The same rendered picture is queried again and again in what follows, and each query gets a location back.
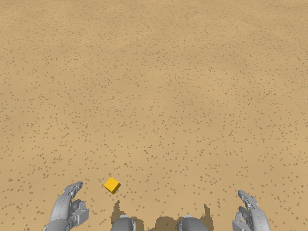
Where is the cube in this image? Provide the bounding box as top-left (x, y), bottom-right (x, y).
top-left (104, 177), bottom-right (120, 194)

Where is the left robot hand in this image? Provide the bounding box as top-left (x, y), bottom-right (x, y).
top-left (49, 181), bottom-right (90, 229)

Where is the left robot arm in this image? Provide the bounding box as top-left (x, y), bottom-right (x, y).
top-left (43, 219), bottom-right (70, 231)

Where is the right robot hand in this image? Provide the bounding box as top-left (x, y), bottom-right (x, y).
top-left (232, 190), bottom-right (271, 231)

